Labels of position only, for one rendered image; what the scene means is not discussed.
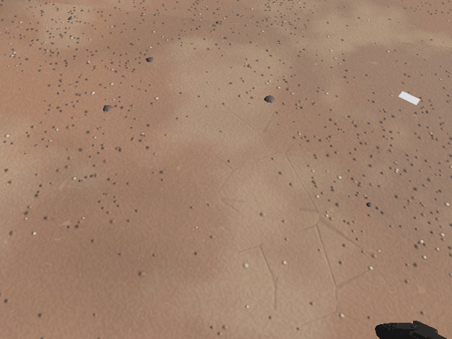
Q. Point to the robot right hand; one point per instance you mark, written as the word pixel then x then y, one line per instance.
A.
pixel 415 330

